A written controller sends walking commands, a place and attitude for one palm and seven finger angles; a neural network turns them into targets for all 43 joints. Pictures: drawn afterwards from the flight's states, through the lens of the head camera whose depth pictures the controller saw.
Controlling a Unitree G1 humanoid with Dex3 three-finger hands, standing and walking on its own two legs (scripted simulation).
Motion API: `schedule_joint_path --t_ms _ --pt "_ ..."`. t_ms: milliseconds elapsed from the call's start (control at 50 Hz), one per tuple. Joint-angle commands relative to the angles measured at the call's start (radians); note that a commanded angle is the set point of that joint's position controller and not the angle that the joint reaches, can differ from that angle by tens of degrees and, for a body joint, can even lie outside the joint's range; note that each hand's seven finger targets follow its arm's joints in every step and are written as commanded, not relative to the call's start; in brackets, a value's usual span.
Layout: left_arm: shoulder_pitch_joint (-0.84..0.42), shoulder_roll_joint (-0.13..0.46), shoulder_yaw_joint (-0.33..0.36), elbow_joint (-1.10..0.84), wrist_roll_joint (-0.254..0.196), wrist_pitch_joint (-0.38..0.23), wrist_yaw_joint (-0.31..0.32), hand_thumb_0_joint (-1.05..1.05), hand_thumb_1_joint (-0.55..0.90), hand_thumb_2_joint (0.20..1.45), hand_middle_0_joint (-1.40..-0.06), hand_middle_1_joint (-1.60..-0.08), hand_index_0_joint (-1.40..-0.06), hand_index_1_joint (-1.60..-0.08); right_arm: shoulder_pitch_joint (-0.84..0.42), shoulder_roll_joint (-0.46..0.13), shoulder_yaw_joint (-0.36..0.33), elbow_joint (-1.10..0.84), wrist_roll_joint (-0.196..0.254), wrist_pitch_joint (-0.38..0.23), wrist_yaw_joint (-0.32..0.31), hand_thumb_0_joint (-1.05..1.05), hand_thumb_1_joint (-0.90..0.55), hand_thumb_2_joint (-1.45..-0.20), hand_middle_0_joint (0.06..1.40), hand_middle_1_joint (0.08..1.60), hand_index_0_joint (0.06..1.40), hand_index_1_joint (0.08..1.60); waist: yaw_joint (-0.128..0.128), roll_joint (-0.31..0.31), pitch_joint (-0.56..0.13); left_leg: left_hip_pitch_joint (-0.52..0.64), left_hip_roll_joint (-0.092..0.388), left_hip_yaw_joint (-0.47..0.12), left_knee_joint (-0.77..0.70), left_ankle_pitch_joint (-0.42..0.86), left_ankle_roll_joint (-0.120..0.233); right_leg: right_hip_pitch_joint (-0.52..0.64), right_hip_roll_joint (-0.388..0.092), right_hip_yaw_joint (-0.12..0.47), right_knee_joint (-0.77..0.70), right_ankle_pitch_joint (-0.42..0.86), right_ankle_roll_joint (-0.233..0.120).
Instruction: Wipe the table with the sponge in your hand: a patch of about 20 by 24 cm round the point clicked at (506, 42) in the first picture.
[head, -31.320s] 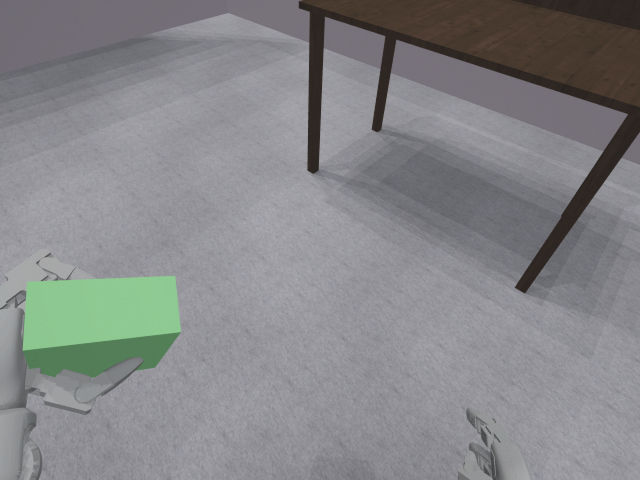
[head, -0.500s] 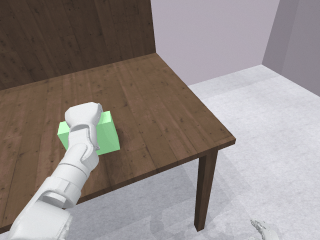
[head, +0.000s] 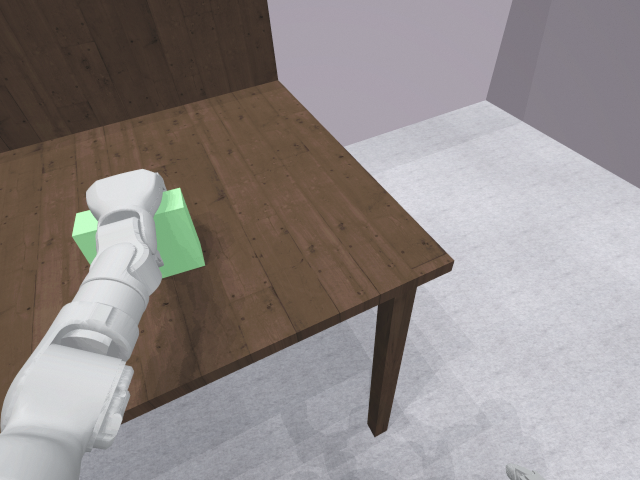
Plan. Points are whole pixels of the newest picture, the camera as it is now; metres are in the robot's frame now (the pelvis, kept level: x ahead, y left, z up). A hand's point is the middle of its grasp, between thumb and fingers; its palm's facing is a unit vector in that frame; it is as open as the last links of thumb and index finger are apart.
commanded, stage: wipe forward along the third lane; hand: left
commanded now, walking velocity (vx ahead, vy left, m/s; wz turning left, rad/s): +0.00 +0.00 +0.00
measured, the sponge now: (148, 249) +0.41 +0.26 +0.08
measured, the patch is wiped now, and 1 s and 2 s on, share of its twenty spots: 0.90 0.90 0.90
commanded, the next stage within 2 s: wipe back along the third lane in 0.30 s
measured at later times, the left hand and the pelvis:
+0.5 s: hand (136, 209) +0.46 +0.28 +0.11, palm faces -0.06 -0.02 -1.00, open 9.8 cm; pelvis +0.02 +0.04 +0.00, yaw +0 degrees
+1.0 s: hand (135, 219) +0.44 +0.27 +0.11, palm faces +0.05 -0.02 -1.00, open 9.8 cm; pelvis +0.05 +0.07 +0.01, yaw +0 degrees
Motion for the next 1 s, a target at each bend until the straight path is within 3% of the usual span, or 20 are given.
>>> schedule_joint_path --t_ms 0,60,100,160,200,260,280,360,400,460,500,560,640,660,720,740,820,860,920,980 --pt "-0.317 0.229 0.012 -0.05 0.063 0.024 0.039 0.0 0.1 1.3 -1.2 -1.6 -1.2 -1.6 -0.073 -0.112 -0.045 -0.136 0.001 -0.033 0.0 0.0 -0.9 -0.9 0.2 0.3 0.2 0.3 -0.006 -0.124 -0.176 -0.018 -0.055 0.038 -0.037 -0.005 0.036 0.154 -0.101 0.153 -0.149 0.054 0.071" --pt "-0.311 0.29 0.069 -0.036 0.059 0.021 0.045 0.0 0.1 1.3 -1.2 -1.6 -1.2 -1.6 -0.069 -0.121 -0.045 -0.129 -0.001 -0.029 -0.001 0.0 -0.9 -0.9 0.2 0.3 0.2 0.3 0.008 -0.135 -0.197 -0.027 -0.055 0.03 -0.05 0.009 0.034 0.174 -0.093 0.148 -0.143 0.09 0.064" --pt "-0.326 0.226 0.022 -0.029 0.054 0.019 0.052 0.0 0.1 1.3 -1.2 -1.6 -1.2 -1.6 -0.057 -0.117 -0.048 -0.129 0.0 -0.03 0.003 0.0 -0.9 -0.9 0.2 0.3 0.2 0.3 -0.011 -0.142 -0.167 -0.013 -0.056 0.041 -0.051 0.01 0.039 0.152 -0.09 0.123 -0.144 0.102 0.072" --pt "-0.338 0.277 0.063 -0.02 0.05 0.027 0.057 0.0 0.1 1.3 -1.2 -1.6 -1.2 -1.6 -0.067 -0.121 -0.045 -0.123 -0.001 -0.027 0.002 0.0 -0.9 -0.9 0.2 0.3 0.2 0.3 0.002 -0.142 -0.176 -0.013 -0.057 0.035 -0.068 -0.001 0.037 0.148 -0.083 0.119 -0.154 0.066 0.068" --pt "-0.39 0.23 0.012 0.01 0.061 0.034 0.06 0.0 0.1 1.3 -1.2 -1.6 -1.2 -1.6 -0.051 -0.12 -0.044 -0.114 0.001 -0.03 0.003 0.0 -0.9 -0.9 0.2 0.3 0.2 0.3 -0.028 -0.147 -0.133 -0.005 -0.057 0.036 -0.074 -0.021 0.04 0.102 -0.078 0.095 -0.157 0.025 0.074" --pt "-0.418 0.255 0.04 0.019 0.067 0.035 0.063 0.0 0.1 1.3 -1.2 -1.6 -1.2 -1.6 -0.045 -0.121 -0.046 -0.109 -0.005 -0.032 0.003 0.0 -0.9 -0.9 0.2 0.3 0.2 0.3 -0.015 -0.118 -0.181 0.018 -0.054 0.03 -0.077 0.007 0.038 0.102 -0.072 0.087 -0.148 0.047 0.063" --pt "-0.425 0.215 0.007 0.022 0.068 0.034 0.064 0.0 0.1 1.3 -1.2 -1.6 -1.2 -1.6 -0.033 -0.118 -0.049 -0.109 -0.007 -0.033 0.004 0.0 -0.9 -0.9 0.2 0.3 0.2 0.3 -0.028 -0.125 -0.201 0.034 -0.055 0.037 -0.068 0.026 0.042 0.113 -0.072 0.079 -0.138 0.081 0.068" --pt "-0.441 0.271 0.054 0.053 0.078 0.041 0.069 0.0 0.1 1.3 -1.2 -1.6 -1.2 -1.6 -0.03 -0.123 -0.045 -0.104 -0.011 -0.026 0.006 0.0 -0.9 -0.9 0.2 0.3 0.2 0.3 -0.017 -0.121 -0.211 0.018 -0.053 0.03 -0.074 0.044 0.036 0.119 -0.07 0.074 -0.133 0.111 0.061" --pt "-0.437 0.173 -0.014 0.059 0.081 0.043 0.07 0.0 0.1 1.3 -1.2 -1.6 -1.2 -1.6 -0.024 -0.113 -0.05 -0.108 -0.009 -0.026 0.012 0.0 -0.9 -0.9 0.2 0.3 0.2 0.3 -0.032 -0.101 -0.198 0.05 -0.05 0.032 -0.072 0.046 0.037 0.082 -0.064 0.055 -0.129 0.091 0.063" --pt "-0.36 0.154 0.016 0.034 0.064 0.043 0.074 0.0 0.1 1.3 -1.2 -1.6 -1.2 -1.6 -0.037 -0.108 -0.053 -0.121 -0.014 -0.025 0.019 0.0 -0.9 -0.9 0.2 0.3 0.2 0.3 0.008 -0.1 -0.256 0.085 -0.045 0.023 -0.077 0.11 0.036 0.117 -0.058 0.045 -0.119 0.147 0.049" --pt "-0.319 0.047 -0.048 -0.002 0.049 0.045 0.078 0.0 0.1 1.3 -1.2 -1.6 -1.2 -1.6 -0.048 -0.098 -0.057 -0.131 -0.011 -0.022 0.028 0.0 -0.9 -0.9 0.2 0.3 0.2 0.3 0.001 -0.109 -0.234 0.116 -0.041 0.025 -0.07 0.129 0.035 0.099 -0.053 0.029 -0.114 0.162 0.05" --pt "-0.274 0.009 -0.046 -0.054 0.017 0.069 0.089 0.0 0.1 1.3 -1.2 -1.6 -1.2 -1.6 -0.091 -0.094 -0.052 -0.141 -0.008 -0.02 0.034 0.0 -0.9 -0.9 0.2 0.3 0.2 0.3 0.026 -0.115 -0.227 0.132 -0.037 0.013 -0.088 0.149 0.033 0.102 -0.048 0.02 -0.116 0.162 0.041" --pt "-0.223 -0.101 -0.124 -0.128 -0.009 0.145 0.097 0.0 0.1 1.3 -1.2 -1.6 -1.2 -1.6 -0.131 -0.085 -0.053 -0.148 0.0 -0.009 0.05 0.0 -0.9 -0.9 0.2 0.3 0.2 0.3 0.029 -0.114 -0.206 0.176 -0.037 0.012 -0.091 0.167 0.028 0.097 -0.041 0.002 -0.116 0.16 0.039" --pt "-0.191 -0.084 -0.095 -0.157 -0.024 0.162 0.094 0.0 0.1 1.3 -1.2 -1.6 -1.2 -1.6 -0.162 -0.085 -0.05 -0.157 0.002 -0.007 0.05 0.0 -0.9 -0.9 0.2 0.3 0.2 0.3 0.05 -0.113 -0.224 0.184 -0.033 0.004 -0.099 0.192 0.027 0.113 -0.04 0.003 -0.115 0.17 0.033" --pt "-0.155 -0.145 -0.152 -0.221 -0.046 0.226 0.083 0.0 0.1 1.3 -1.2 -1.6 -1.2 -1.6 -0.195 -0.08 -0.046 -0.167 0.007 0.007 0.061 0.0 -0.9 -0.9 0.2 0.3 0.2 0.3 0.049 -0.101 -0.213 0.212 -0.034 0.006 -0.096 0.212 0.023 0.123 -0.04 -0.007 -0.11 0.19 0.032" --pt "-0.15 -0.119 -0.131 -0.234 -0.05 0.247 0.079 0.0 0.1 1.3 -1.2 -1.6 -1.2 -1.6 -0.206 -0.083 -0.043 -0.167 0.007 0.013 0.062 0.0 -0.9 -0.9 0.2 0.3 0.2 0.3 0.054 -0.117 -0.208 0.21 -0.034 0.005 -0.099 0.215 0.022 0.134 -0.04 -0.01 -0.109 0.195 0.031" --pt "-0.162 -0.168 -0.184 -0.279 -0.055 0.3 0.043 0.0 0.1 1.3 -1.2 -1.6 -1.2 -1.6 -0.242 -0.079 -0.034 -0.177 0.01 0.024 0.063 0.0 -0.9 -0.9 0.2 0.3 0.2 0.3 0.048 -0.132 -0.193 0.236 -0.031 -0.003 -0.096 0.247 0.021 0.134 -0.041 -0.019 -0.1 0.216 0.027" --pt "-0.121 -0.17 -0.178 -0.347 -0.061 0.305 0.027 0.0 0.1 1.3 -1.2 -1.6 -1.2 -1.6 -0.265 -0.075 -0.032 -0.201 0.008 0.029 0.071 0.0 -0.9 -0.9 0.2 0.3 0.2 0.3 0.063 -0.128 -0.238 0.25 -0.03 -0.009 -0.087 0.31 0.019 0.174 -0.043 -0.023 -0.082 0.271 0.022" --pt "-0.078 -0.213 -0.236 -0.405 -0.043 0.321 0.004 0.0 0.1 1.3 -1.2 -1.6 -1.2 -1.6 -0.276 -0.073 -0.028 -0.211 0.006 0.048 0.084 0.0 -0.9 -0.9 0.2 0.3 0.2 0.3 0.057 -0.109 -0.229 0.27 -0.028 -0.009 -0.068 0.362 0.017 0.171 -0.044 -0.023 -0.07 0.316 0.019" --pt "-0.032 -0.208 -0.232 -0.471 -0.048 0.331 -0.009 0.0 0.1 1.3 -1.2 -1.6 -1.2 -1.6 -0.301 -0.072 -0.026 -0.226 0.006 0.056 0.092 0.0 -0.9 -0.9 0.2 0.3 0.2 0.3 0.063 -0.129 -0.226 0.276 -0.026 -0.008 -0.055 0.402 0.019 0.195 -0.046 -0.021 -0.06 0.366 0.017"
